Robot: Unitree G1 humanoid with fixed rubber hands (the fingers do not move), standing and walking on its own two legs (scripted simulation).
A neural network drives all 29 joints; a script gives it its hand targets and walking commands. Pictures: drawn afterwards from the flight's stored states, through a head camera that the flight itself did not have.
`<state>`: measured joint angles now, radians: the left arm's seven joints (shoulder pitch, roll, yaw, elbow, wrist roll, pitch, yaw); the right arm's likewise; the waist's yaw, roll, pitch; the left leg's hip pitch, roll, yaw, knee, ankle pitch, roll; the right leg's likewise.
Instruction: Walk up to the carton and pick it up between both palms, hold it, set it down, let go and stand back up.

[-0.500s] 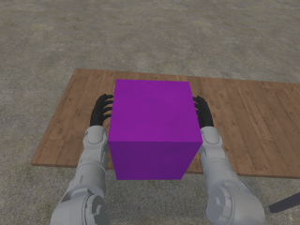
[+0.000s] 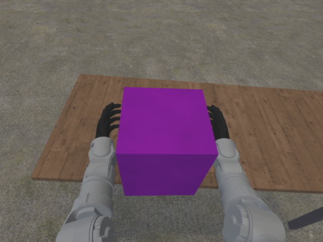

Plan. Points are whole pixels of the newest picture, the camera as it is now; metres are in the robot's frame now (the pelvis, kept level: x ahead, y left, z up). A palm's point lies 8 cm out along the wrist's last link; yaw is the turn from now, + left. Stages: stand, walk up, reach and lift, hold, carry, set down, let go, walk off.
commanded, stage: reach and lift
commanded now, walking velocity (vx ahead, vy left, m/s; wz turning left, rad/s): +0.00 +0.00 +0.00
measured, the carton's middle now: (161, 145) +0.38 +0.01 +0.01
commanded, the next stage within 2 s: none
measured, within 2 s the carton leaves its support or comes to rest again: leaves its support in 0.26 s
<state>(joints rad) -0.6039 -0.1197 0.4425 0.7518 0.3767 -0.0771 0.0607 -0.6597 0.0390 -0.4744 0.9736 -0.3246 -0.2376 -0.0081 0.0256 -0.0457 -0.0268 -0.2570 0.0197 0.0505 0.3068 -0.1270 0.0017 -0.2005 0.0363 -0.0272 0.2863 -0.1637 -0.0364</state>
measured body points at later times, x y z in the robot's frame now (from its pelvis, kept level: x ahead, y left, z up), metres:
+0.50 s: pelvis -0.02 +0.00 +0.00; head -0.03 +0.02 +0.45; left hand +0.38 +0.17 +0.11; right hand +0.39 -0.14 +0.10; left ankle +0.01 +0.12 -0.75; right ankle -0.02 -0.09 -0.75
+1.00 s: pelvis -0.02 +0.02 +0.00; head -0.04 +0.04 +0.45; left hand +0.37 +0.18 +0.15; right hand +0.38 -0.13 +0.13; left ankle +0.01 +0.12 -0.75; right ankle -0.02 -0.09 -0.75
